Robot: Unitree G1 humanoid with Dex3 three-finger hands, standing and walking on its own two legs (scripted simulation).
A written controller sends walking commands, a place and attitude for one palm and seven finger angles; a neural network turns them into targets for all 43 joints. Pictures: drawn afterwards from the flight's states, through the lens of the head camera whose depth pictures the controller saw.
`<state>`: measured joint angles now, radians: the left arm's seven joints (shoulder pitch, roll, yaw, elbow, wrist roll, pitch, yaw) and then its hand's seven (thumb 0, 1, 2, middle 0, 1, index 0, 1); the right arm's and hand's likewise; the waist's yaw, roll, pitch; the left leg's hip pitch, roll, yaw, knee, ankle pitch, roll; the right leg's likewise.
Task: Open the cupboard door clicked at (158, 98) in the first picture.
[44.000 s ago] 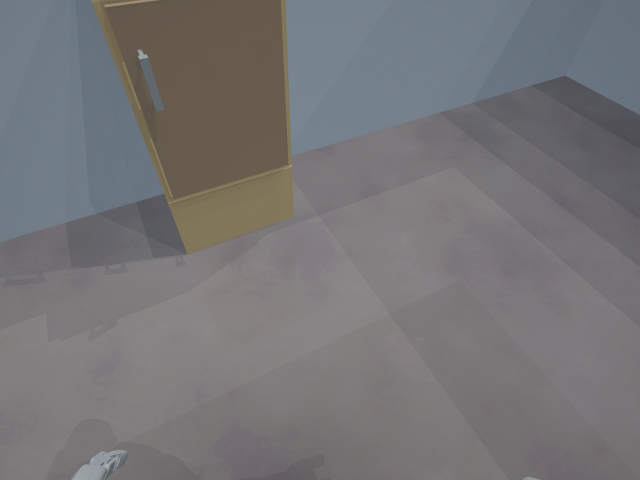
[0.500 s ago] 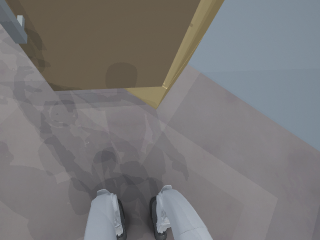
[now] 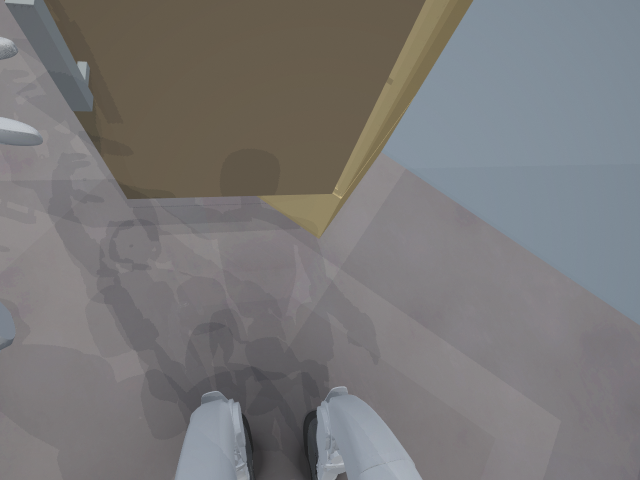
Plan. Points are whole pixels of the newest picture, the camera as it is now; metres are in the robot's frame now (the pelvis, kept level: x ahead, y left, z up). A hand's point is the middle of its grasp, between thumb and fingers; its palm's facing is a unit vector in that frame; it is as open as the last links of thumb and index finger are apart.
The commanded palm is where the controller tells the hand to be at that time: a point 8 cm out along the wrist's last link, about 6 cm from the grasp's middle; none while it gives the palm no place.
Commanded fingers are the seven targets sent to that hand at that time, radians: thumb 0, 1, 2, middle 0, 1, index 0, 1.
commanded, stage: move the hooked fingers beside the handle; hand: left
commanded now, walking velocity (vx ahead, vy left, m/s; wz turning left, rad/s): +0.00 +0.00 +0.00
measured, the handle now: (59, 42) +0.59 +0.23 +0.07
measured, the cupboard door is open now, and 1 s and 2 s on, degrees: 40 40 40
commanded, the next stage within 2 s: slide the fingers in behind the handle in 0.04 s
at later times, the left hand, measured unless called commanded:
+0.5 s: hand (16, 83) +0.54 +0.26 +0.06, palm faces +0.01 -1.00 -0.01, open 14.0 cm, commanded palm +0.53 +0.28 +0.07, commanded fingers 0.00 -0.50 0.30 -0.30 -1.20 -0.30 -1.20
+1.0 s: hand (45, 83) +0.54 +0.23 +0.06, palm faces +0.00 -1.00 +0.00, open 14.0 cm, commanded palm +0.53 +0.26 +0.07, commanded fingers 0.00 -0.50 0.30 -0.30 -1.20 -0.30 -1.20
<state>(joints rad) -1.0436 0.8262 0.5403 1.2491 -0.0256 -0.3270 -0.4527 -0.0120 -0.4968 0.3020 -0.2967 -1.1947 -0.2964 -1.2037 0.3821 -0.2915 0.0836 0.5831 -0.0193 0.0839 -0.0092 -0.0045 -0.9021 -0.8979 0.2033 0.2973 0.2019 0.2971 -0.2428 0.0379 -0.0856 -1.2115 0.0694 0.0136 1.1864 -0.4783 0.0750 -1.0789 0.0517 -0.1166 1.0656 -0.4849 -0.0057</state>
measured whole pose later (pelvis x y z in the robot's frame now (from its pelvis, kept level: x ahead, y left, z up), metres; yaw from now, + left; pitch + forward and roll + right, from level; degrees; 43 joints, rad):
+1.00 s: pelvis +0.00 -0.01 +0.00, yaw +1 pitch +28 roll -7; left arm -1.02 0.69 0.47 1.22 -0.06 -0.32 -0.38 -0.01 -0.50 0.30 -0.30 -1.19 -0.30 -1.20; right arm 0.40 -0.28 0.07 0.62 -0.02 0.07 0.01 0.00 -0.90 -0.90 0.20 0.30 0.20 0.30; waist -0.23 0.04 -0.10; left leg -1.20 0.07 0.01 1.18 -0.48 0.07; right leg -1.07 0.05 -0.11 1.07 -0.49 -0.02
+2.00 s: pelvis +0.00 -0.02 +0.00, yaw +1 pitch +26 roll -6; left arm -1.01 0.64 0.44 1.25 -0.06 -0.38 -0.31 -0.01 -0.40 0.35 -0.30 -1.21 -0.30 -1.21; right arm 0.40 -0.28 0.07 0.63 -0.01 0.07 0.01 0.00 -0.90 -0.90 0.20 0.30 0.20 0.30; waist -0.21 0.05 -0.10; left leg -1.17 0.07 0.02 1.17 -0.47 0.05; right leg -1.05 0.05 -0.11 1.09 -0.49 -0.03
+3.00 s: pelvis +0.01 -0.01 +0.02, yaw +0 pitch +24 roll -4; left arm -0.70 0.47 0.40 0.96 -0.15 -0.38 -0.30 0.01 0.73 0.77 -0.34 -1.33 -0.35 -1.35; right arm 0.40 -0.26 0.04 0.59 0.01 0.10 0.03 0.00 -0.90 -0.90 0.20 0.30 0.20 0.30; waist -0.16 0.04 -0.14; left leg -1.04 0.06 0.05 1.10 -0.47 0.06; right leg -0.95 0.05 -0.07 1.02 -0.49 -0.02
